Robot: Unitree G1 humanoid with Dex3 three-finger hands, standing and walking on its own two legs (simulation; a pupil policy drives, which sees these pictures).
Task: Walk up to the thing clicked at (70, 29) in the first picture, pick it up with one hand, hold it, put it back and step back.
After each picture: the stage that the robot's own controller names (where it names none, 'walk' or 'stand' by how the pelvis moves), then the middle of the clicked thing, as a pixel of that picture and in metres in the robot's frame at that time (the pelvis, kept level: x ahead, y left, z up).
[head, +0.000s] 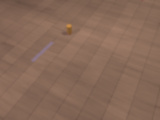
stand; (69, 29) +1.59 +0.23 -0.72
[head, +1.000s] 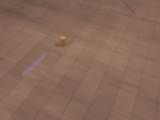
walk; (62, 41) +1.47 +0.22 -0.72
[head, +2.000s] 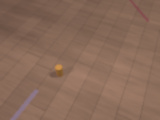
walk; (59, 70) +0.90 +0.25 -0.71
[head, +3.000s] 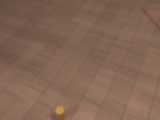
walk; (61, 113) +0.52 +0.28 -0.70
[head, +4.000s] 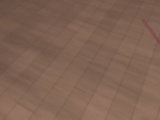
stand; out of the picture +0.32 +0.24 -0.71
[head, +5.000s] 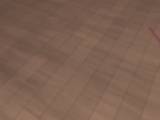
stand; out of the picture +0.32 +0.23 -0.72
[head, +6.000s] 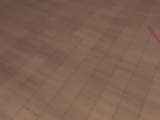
stand; out of the picture +0.33 +0.24 -0.73
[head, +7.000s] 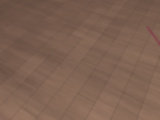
stand; out of the picture +0.32 +0.25 -0.73
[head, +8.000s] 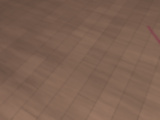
stand; out of the picture +0.30 +0.25 -0.73
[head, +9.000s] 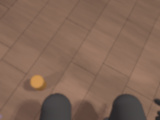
go down; (39, 83) +0.38 +0.25 -0.43
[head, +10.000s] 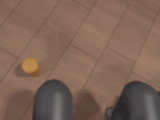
go down; (32, 68) +0.40 +0.26 -0.31
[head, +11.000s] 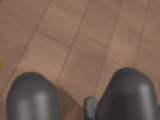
close in; out of the picture +0.39 +0.28 -0.24
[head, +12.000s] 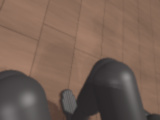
close; out of the picture +0.39 +0.29 -0.22
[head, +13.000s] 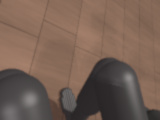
lift; out of the picture +0.37 +0.30 -0.22
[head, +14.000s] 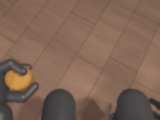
lift; (24, 83) +0.32 +0.22 -0.05
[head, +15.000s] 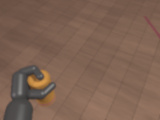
hold; (42, 88) +0.33 +0.17 +0.02
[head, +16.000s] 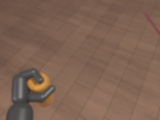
hold; (42, 90) +0.33 +0.18 +0.00
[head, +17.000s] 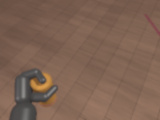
crouch; (44, 90) +0.33 +0.17 +0.00
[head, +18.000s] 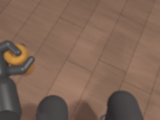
crouch; (21, 61) +0.42 +0.22 -0.09
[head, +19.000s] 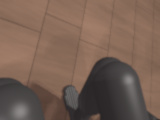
lower; out of the picture +0.41 +0.30 -0.23
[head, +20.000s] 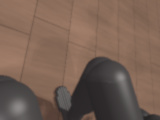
lower; out of the picture +0.40 +0.31 -0.23
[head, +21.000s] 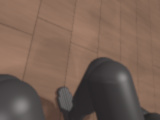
lower; out of the picture +0.40 +0.30 -0.22
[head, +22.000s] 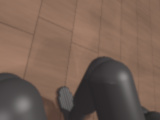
lower; out of the picture +0.40 +0.30 -0.22
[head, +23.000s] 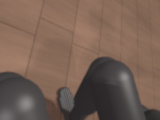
loosen; out of the picture +0.40 +0.30 -0.22
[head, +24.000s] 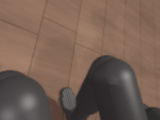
withdraw; out of the picture +0.39 +0.28 -0.22
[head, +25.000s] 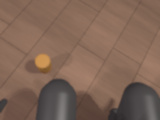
walk; (43, 64) +0.42 +0.22 -0.32
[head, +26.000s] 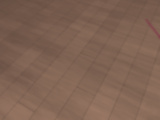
stand; out of the picture +0.34 +0.21 -0.66
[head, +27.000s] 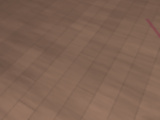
stand; out of the picture +0.35 +0.22 -0.67
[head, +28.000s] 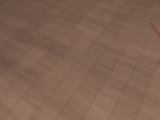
stand; out of the picture +0.36 +0.21 -0.69
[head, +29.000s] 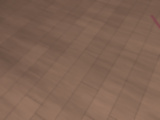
walk; out of the picture +0.37 +0.22 -0.72
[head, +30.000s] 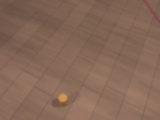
walk; (63, 100) +0.51 +0.16 -0.71
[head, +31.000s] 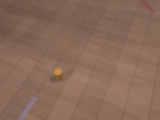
walk; (59, 75) +0.76 +0.31 -0.69
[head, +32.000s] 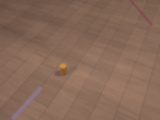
stand; (63, 69) +0.98 +0.27 -0.70
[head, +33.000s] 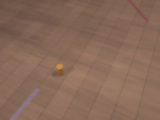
stand; (60, 70) +0.97 +0.30 -0.73
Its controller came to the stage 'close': yes
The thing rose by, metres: 0.71
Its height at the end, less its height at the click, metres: +0.00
